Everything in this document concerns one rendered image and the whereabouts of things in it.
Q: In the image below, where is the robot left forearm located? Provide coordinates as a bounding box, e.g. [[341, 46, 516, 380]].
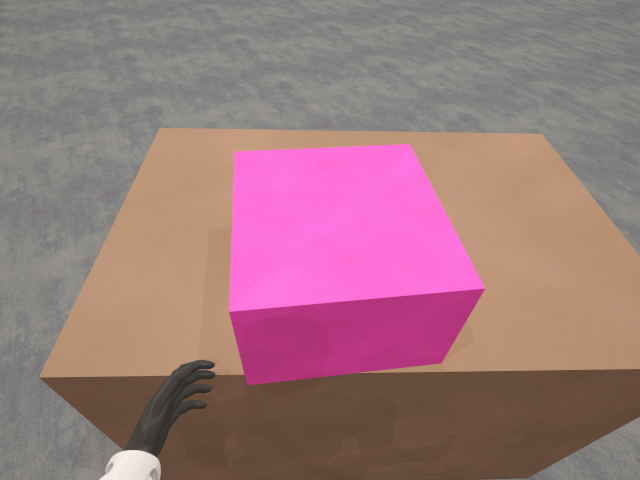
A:
[[99, 450, 161, 480]]

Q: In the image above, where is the carton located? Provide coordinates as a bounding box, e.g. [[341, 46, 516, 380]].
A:
[[229, 144, 485, 385]]

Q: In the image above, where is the pedestal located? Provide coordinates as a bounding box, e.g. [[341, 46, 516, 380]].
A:
[[39, 128, 640, 480]]

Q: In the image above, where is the left robot hand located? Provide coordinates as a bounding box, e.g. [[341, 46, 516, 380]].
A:
[[125, 360, 215, 457]]

